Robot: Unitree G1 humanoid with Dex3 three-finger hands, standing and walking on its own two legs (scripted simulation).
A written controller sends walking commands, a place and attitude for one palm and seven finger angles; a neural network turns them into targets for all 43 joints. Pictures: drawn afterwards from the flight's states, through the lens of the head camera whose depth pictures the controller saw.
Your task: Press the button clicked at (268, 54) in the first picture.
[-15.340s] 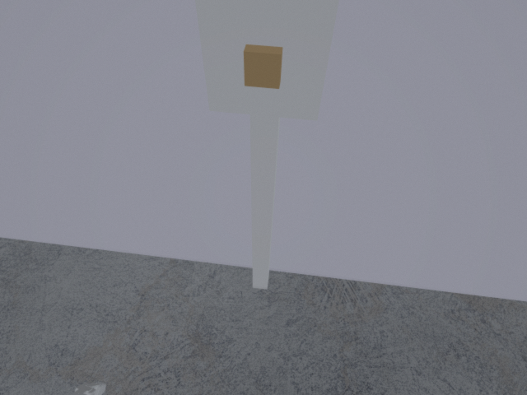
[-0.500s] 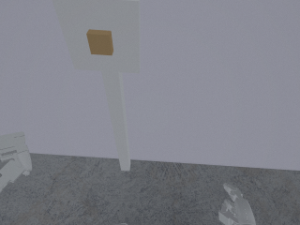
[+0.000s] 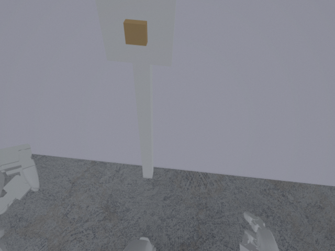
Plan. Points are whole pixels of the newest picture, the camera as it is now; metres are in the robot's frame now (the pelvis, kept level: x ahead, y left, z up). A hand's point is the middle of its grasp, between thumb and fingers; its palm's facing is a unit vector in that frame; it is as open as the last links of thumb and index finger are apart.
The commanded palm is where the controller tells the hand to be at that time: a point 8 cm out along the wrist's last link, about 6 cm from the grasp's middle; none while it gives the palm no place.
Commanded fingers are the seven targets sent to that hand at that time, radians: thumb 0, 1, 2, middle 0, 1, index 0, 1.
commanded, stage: stop stepping back and stand still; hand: left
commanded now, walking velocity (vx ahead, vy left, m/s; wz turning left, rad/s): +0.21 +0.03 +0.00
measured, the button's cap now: (136, 32) +0.63 +0.16 +0.21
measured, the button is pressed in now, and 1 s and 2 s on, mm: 0 0 0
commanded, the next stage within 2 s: let the arm hang, fingers relaxed in 1.10 s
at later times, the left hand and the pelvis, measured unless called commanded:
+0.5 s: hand out of the picture +0.11 +0.27 +0.17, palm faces +0.40 -0.83 -0.38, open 3.1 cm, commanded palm +0.06 +0.30 +0.19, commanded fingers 0.00 0.90 0.90 -1.30 -1.50 -1.30 -1.50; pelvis -0.07 +0.02 +0.01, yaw +0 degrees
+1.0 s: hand out of the picture +0.13 +0.28 +0.17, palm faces +0.37 -0.83 -0.42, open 3.1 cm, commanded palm +0.08 +0.32 +0.19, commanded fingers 0.00 0.90 0.90 -1.30 -1.50 -1.30 -1.50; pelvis -0.05 +0.04 +0.01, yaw +1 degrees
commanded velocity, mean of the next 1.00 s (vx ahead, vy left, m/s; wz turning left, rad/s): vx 0.09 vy -0.02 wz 0.00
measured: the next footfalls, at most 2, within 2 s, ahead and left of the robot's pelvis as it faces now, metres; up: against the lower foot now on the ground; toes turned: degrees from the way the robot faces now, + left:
left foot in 0.12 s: +0.01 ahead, +0.13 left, +0.00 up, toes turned +2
right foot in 0.34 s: -0.03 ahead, -0.08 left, +0.00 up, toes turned +0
